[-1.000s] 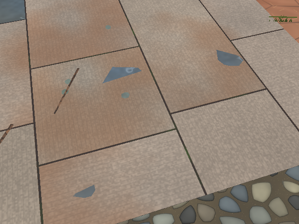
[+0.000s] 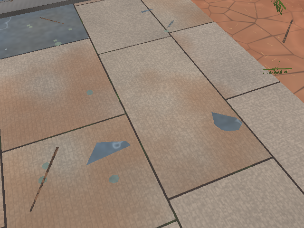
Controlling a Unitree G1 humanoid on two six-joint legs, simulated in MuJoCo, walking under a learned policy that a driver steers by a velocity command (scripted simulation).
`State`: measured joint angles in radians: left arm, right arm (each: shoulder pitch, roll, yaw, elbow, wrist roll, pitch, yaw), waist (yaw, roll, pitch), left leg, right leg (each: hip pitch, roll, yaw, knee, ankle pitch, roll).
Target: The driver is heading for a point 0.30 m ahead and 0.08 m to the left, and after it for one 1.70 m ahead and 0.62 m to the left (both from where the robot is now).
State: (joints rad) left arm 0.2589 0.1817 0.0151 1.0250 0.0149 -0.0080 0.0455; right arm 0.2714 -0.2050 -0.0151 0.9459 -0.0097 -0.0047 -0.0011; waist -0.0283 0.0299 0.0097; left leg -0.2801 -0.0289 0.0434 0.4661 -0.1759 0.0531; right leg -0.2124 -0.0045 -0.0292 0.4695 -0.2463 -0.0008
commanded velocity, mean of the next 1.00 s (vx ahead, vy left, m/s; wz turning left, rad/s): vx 0.14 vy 0.00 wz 0.47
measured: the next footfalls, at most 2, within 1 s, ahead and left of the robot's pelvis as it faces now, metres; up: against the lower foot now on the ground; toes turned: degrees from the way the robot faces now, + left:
right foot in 0.50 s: +0.07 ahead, -0.12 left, +0.00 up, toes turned +21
left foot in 1.00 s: +0.07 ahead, +0.17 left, +0.00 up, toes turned +34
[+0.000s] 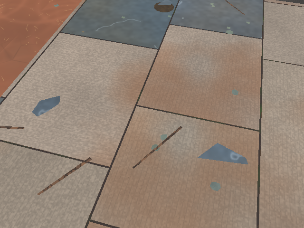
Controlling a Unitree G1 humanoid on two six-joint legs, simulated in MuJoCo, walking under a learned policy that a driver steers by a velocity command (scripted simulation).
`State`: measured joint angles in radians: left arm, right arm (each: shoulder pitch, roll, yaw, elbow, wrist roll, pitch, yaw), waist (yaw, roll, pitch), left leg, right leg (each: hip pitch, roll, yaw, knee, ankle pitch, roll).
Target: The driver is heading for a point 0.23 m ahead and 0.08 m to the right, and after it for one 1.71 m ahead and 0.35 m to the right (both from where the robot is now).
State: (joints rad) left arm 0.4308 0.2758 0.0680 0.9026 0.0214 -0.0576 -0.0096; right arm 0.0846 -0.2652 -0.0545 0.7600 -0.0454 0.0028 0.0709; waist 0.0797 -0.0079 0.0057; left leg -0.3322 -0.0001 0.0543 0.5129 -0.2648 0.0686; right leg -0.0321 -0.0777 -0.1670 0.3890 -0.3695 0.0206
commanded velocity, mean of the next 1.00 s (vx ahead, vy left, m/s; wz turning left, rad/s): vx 0.10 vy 0.00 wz -0.31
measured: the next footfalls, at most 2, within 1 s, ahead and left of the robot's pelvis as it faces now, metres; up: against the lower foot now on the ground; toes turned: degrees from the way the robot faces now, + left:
right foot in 0.46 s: +0.21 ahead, -0.08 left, +0.00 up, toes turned -18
left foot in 0.96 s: +0.27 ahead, +0.12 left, +0.00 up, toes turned -23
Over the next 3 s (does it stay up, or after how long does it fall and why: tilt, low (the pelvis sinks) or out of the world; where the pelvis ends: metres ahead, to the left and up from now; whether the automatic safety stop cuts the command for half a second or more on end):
stays up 0.27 0.01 0.01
